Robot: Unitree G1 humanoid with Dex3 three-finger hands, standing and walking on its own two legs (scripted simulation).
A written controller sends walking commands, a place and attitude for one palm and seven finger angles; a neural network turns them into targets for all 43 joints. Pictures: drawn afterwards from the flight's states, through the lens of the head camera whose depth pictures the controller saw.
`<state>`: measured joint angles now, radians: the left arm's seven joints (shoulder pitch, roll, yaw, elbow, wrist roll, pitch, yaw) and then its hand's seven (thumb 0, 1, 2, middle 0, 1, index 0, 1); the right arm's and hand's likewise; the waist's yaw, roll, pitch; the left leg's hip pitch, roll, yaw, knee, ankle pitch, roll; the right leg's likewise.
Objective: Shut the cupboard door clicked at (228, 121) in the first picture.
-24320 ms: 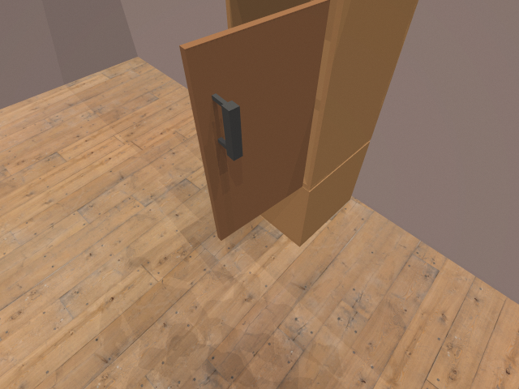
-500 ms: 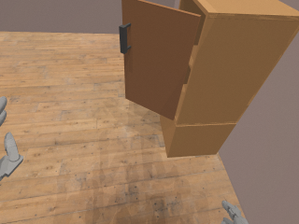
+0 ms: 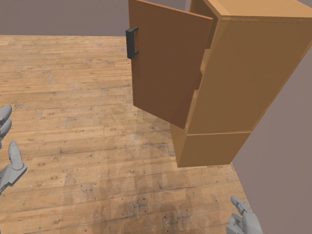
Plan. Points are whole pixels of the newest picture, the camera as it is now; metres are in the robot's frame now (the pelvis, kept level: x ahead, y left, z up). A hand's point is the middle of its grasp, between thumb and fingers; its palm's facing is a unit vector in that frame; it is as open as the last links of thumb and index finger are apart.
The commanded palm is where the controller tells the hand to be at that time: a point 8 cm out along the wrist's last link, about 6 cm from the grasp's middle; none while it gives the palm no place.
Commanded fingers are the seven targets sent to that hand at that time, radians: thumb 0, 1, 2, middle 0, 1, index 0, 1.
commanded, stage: let the arm hang, fingers relaxed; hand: left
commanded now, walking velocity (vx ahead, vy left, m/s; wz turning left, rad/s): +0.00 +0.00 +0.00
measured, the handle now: (133, 42) +0.85 +0.15 +0.08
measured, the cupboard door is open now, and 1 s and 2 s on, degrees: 54 54 54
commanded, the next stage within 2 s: look to check the result in 1.18 s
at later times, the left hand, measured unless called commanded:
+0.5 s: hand out of the picture -0.03 +0.18 -0.19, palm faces +0.04 -0.99 -0.17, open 7.0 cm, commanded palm none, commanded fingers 0.00 0.90 0.90 -0.20 -0.30 -0.20 -0.30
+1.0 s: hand out of the picture -0.04 +0.18 -0.18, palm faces +0.02 -0.98 -0.19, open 7.3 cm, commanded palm none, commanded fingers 0.00 0.90 0.90 -0.20 -0.30 -0.20 -0.30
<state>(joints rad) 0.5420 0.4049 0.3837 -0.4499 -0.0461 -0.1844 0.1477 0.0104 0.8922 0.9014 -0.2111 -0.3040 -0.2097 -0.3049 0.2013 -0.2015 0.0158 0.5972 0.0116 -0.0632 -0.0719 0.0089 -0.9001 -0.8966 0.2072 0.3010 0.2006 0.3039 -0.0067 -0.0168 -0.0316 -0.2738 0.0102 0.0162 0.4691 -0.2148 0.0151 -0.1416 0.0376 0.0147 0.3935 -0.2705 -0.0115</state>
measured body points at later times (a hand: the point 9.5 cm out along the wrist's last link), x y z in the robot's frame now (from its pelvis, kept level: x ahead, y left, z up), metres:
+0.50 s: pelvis -0.03 +0.00 -0.01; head -0.01 +0.03 +0.44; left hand -0.03 +0.24 -0.17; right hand -0.01 -0.25 -0.14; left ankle +0.02 +0.11 -0.74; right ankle -0.04 -0.11 -0.74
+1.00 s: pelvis -0.03 +0.01 +0.00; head -0.04 +0.01 +0.45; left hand -0.04 +0.23 -0.16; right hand -0.04 -0.22 -0.16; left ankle +0.02 +0.11 -0.74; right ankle -0.04 -0.11 -0.74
